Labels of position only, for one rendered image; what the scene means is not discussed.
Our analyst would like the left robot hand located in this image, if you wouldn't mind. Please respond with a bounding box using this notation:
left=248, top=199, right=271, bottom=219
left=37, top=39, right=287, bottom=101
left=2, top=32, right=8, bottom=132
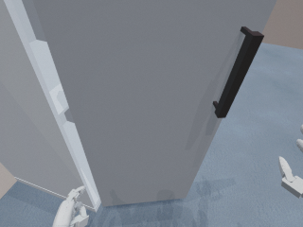
left=52, top=185, right=89, bottom=227

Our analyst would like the fridge door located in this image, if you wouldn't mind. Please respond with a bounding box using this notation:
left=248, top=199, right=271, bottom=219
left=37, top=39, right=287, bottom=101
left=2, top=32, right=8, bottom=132
left=32, top=0, right=277, bottom=207

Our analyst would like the handle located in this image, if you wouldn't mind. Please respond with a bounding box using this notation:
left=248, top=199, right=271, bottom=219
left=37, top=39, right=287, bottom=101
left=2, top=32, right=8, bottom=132
left=213, top=26, right=264, bottom=118

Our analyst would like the right robot hand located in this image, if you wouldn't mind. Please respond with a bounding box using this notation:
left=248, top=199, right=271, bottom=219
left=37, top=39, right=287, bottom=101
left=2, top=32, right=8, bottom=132
left=278, top=124, right=303, bottom=199

